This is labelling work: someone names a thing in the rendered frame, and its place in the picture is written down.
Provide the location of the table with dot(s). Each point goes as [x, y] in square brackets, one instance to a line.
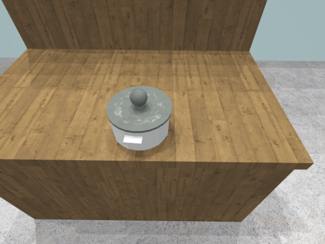
[229, 142]

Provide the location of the knob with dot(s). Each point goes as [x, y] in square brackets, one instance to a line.
[138, 97]

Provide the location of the lid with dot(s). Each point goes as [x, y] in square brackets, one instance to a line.
[124, 115]

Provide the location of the pot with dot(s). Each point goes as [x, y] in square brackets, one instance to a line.
[141, 141]

